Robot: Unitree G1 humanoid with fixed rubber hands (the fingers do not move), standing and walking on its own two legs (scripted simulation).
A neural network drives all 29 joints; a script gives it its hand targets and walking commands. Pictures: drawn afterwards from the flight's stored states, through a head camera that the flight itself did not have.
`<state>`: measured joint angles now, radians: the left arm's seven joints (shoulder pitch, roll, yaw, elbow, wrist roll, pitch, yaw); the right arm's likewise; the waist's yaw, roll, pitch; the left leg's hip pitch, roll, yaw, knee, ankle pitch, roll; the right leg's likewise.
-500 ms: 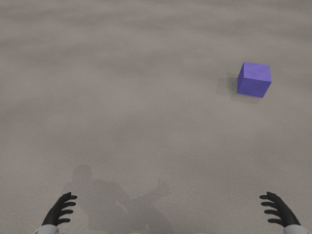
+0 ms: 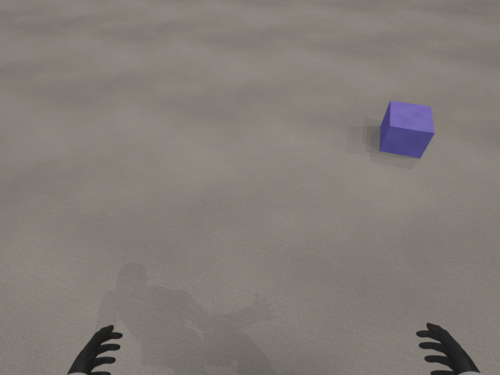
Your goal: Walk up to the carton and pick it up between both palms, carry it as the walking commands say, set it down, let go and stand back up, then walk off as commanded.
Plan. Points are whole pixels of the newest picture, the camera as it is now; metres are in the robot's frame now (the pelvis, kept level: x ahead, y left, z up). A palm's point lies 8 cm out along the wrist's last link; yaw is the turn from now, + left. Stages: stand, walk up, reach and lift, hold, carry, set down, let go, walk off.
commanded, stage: stand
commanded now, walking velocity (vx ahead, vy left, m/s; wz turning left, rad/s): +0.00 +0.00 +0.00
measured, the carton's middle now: (405, 129) +1.44 -0.86 -0.67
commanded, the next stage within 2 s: walk up in 0.42 s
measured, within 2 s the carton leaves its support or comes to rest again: neither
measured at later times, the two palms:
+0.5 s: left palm out of the picture +0.11 +0.31 -0.08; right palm out of the picture +0.11 -0.31 -0.08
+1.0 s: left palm (195, 347) +0.18 +0.13 -0.12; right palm out of the picture +0.07 -0.43 -0.14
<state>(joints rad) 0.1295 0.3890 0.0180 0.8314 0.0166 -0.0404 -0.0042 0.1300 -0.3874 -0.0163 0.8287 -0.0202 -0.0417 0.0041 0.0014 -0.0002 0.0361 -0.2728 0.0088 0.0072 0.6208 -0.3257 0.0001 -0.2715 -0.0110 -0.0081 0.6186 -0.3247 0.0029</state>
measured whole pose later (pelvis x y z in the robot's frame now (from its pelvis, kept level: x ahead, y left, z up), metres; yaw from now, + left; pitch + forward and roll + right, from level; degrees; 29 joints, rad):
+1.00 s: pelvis +0.07 -0.13 -0.01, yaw -13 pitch +0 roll +0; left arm 0.24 0.27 0.05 0.94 0.03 -0.01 -0.05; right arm 0.23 -0.36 -0.07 0.98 -0.05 0.00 0.02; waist 0.04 0.04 0.01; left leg -0.27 0.20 0.04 1.00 -0.55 -0.05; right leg -0.38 -0.05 -0.07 0.74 -0.34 0.00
